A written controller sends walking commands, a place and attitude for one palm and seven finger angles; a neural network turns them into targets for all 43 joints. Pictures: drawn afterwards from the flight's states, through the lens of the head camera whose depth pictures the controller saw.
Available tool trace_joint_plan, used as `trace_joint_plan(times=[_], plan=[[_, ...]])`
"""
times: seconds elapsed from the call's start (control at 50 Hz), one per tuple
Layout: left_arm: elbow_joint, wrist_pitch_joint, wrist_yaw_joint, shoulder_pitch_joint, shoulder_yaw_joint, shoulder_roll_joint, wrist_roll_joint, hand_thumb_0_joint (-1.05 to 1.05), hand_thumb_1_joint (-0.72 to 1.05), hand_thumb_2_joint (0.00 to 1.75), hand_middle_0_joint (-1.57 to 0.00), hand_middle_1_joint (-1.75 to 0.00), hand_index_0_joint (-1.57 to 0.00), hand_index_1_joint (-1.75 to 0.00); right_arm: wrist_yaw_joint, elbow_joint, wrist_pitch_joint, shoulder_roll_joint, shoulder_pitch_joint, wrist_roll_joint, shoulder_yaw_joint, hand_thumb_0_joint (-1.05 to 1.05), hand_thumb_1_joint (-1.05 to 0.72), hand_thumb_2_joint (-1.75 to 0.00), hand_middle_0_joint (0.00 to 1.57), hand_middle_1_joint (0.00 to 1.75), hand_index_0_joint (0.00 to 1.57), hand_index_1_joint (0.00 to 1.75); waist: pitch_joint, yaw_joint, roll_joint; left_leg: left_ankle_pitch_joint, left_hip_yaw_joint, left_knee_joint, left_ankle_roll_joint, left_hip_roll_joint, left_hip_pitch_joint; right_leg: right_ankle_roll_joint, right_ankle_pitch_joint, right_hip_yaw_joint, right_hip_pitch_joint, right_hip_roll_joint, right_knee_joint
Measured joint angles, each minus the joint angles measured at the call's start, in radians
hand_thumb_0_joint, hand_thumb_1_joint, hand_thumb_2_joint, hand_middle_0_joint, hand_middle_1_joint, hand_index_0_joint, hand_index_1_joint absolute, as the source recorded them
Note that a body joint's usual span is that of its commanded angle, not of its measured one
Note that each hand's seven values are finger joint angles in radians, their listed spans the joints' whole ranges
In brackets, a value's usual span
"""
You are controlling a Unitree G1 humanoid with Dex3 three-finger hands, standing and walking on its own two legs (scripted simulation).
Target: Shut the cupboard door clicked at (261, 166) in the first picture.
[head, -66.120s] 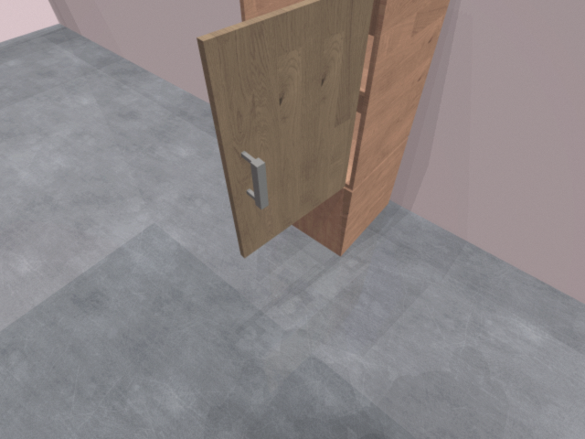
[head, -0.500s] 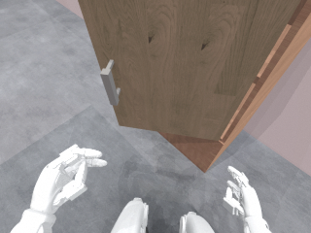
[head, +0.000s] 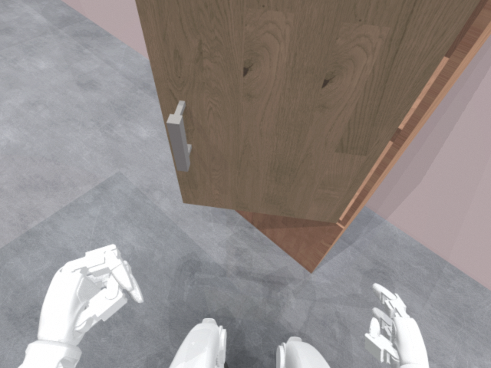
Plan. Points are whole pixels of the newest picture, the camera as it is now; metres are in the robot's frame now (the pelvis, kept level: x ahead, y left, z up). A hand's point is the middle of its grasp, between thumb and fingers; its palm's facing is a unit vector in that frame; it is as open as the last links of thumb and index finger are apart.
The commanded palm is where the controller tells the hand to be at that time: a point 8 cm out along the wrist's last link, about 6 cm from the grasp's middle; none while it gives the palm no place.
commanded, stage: raise the hand and make a fist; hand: left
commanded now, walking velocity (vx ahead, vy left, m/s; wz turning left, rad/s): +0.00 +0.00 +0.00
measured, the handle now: (182, 137) +0.50 +0.17 +0.06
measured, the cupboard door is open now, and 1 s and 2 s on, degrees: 35 35 35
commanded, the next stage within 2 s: bring the fist close to the handle in 0.74 s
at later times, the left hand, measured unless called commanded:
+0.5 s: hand (123, 278) +0.23 +0.19 +0.05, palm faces -0.04 -1.00 -0.03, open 3.1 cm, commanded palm +0.21 +0.25 +0.06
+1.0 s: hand (140, 265) +0.25 +0.17 +0.06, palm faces -0.01 -1.00 -0.05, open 3.1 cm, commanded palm +0.24 +0.23 +0.06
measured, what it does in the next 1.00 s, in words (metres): stands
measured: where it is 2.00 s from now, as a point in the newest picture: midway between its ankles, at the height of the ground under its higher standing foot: outside the picture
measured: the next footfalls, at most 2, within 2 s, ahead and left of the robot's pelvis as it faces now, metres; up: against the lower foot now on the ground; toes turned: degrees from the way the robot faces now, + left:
none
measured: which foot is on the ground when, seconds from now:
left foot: down 0.00-1.00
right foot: down 0.00-1.00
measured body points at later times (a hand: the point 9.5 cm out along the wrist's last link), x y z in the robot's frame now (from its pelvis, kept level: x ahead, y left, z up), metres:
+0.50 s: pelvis +0.01 +0.00 +0.01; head +0.08 +0.02 +0.46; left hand +0.23 +0.25 +0.06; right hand +0.19 -0.23 -0.06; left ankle +0.06 +0.07 -0.63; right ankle +0.02 -0.11 -0.63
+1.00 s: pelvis +0.02 -0.02 +0.00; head +0.08 -0.01 +0.45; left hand +0.24 +0.23 +0.07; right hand +0.21 -0.25 -0.07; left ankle +0.06 +0.07 -0.63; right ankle +0.02 -0.11 -0.63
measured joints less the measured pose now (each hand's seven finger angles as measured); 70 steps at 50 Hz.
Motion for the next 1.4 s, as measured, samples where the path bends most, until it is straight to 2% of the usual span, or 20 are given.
trace_joint_plan(times=[0.08,0.22,0.38,0.54,0.7,0.74,0.84,0.92,1.02,1.18,1.34,1.4], plan=[[-0.004,-0.002,0.041,-0.002,0.014,-0.006,0.011,0.02,0.9,0.9,-1.18,-1.37,-1.18,-1.37,0.012,-0.018,0.015,0.008,0.004,-0.004,0.028,0.02,-0.9,-0.9,0.2,0.3,0.2,0.3,-0.016,0.005,0.014,0.011,-0.005,-0.029,0.005,-0.009,0.031,0.008,0.012,-0.004,0.037,-0.006,-0.036],[0.097,0.065,-0.006,-0.058,-0.038,0.004,0.046,0.01,0.9,0.9,-1.26,-1.46,-1.26,-1.46,0.011,-0.044,0.013,-0.003,0.009,-0.006,0.068,0.02,-0.9,-0.9,0.2,0.3,0.21,0.31,-0.001,0.004,0.013,0.021,-0.008,-0.04,0.009,-0.016,0.032,0.014,0.021,-0.007,0.042,-0.012,-0.049],[0.027,0.013,0.028,-0.076,0.015,0.021,0.023,0.02,0.9,0.9,-1.29,-1.49,-1.29,-1.49,0.02,-0.019,0.016,-0.015,0.032,-0.015,0.051,0.02,-0.9,-0.9,0.2,0.3,0.21,0.31,0.005,0.0,0.012,0.011,-0.011,-0.041,0.004,-0.013,0.041,0.012,0.015,-0.008,0.053,-0.007,-0.055],[0.111,0.094,-0.019,-0.081,-0.009,0.011,0.023,0.01,0.9,0.9,-1.3,-1.5,-1.29,-1.5,0.014,-0.022,0.027,-0.026,0.051,-0.002,0.042,0.02,-0.9,-0.9,0.2,0.3,0.21,0.3,-0.001,-0.01,0.02,0.009,-0.004,-0.063,0.003,-0.01,0.052,0.007,0.012,0.001,0.056,-0.004,-0.07],[0.056,-0.006,0.016,-0.078,0.013,0.007,0.011,0.02,0.9,0.9,-1.3,-1.5,-1.3,-1.5,0.019,-0.008,0.022,-0.024,0.041,-0.015,0.03,0.02,-0.9,-0.9,0.2,0.3,0.21,0.3,-0.004,-0.005,0.009,-0.01,-0.014,-0.036,-0.013,-0.004,0.036,-0.009,-0.011,-0.009,0.041,0.003,-0.042],[0.07,0.0,0.006,-0.088,0.014,0.004,0.01,0.02,0.9,0.9,-1.3,-1.5,-1.3,-1.5,0.022,-0.005,0.03,-0.025,0.033,-0.012,0.029,0.02,-0.9,-0.9,0.2,0.3,0.21,0.3,-0.009,-0.002,0.014,-0.013,-0.016,-0.03,-0.015,-0.004,0.031,-0.012,-0.016,-0.01,0.036,0.004,-0.035],[0.107,0.063,-0.033,-0.086,-0.008,0.001,0.009,0.01,0.9,0.9,-1.3,-1.5,-1.3,-1.5,0.019,-0.015,0.047,-0.021,0.021,-0.003,0.031,0.02,-0.9,-0.9,0.2,0.3,0.21,0.3,-0.014,0.002,0.019,-0.016,-0.014,-0.031,-0.021,-0.001,0.035,-0.016,-0.021,-0.008,0.035,0.006,-0.029],[0.091,0.048,-0.027,-0.079,-0.012,0.002,0.007,0.02,0.9,0.9,-1.3,-1.5,-1.3,-1.5,0.011,-0.022,0.044,-0.016,0.021,-0.006,0.034,0.02,-0.9,-0.9,0.2,0.3,0.21,0.3,-0.013,0.006,0.013,-0.017,-0.016,-0.029,-0.026,0.002,0.041,-0.022,-0.023,-0.009,0.04,0.01,-0.026],[0.129,-0.005,-0.014,-0.163,0.019,0.011,0.005,0.02,0.9,0.9,-1.3,-1.5,-1.3,-1.5,0.011,-0.007,0.042,-0.023,0.012,-0.009,0.039,0.01,-0.9,-0.9,0.2,0.3,0.21,0.3,-0.014,0.011,0.014,-0.02,-0.026,-0.005,-0.032,0.005,0.016,-0.029,-0.028,-0.02,0.019,0.012,-0.004],[0.239,0.082,-0.041,-0.299,0.006,0.017,0.005,0.02,0.9,0.9,-1.3,-1.5,-1.3,-1.5,0.008,0.013,0.059,-0.032,0.02,0.004,0.045,0.02,-0.9,-0.9,0.2,0.3,0.21,0.3,-0.007,-0.005,0.021,-0.009,-0.021,-0.014,-0.03,0.007,0.012,-0.027,-0.016,-0.015,0.011,0.013,-0.01],[0.332,0.052,0.01,-0.411,0.04,0.018,0.015,0.02,0.9,0.9,-1.3,-1.5,-1.3,-1.5,0.016,0.039,0.072,-0.031,0.046,0.001,0.041,0.02,-0.9,-0.9,0.2,0.3,0.2,0.3,-0.01,-0.022,0.012,0.003,-0.004,-0.045,-0.024,0.008,0.031,-0.02,0.0,0.003,0.022,0.014,-0.036],[0.376,0.057,0.014,-0.445,0.031,0.017,0.023,0.01,0.9,0.9,-1.3,-1.5,-1.3,-1.5,0.021,0.046,0.08,-0.036,0.053,0.003,0.038,0.02,-0.9,-0.9,0.2,0.3,0.2,0.3,-0.008,-0.025,0.015,0.008,0.0,-0.056,-0.019,0.004,0.036,-0.015,0.005,0.007,0.027,0.01,-0.046]])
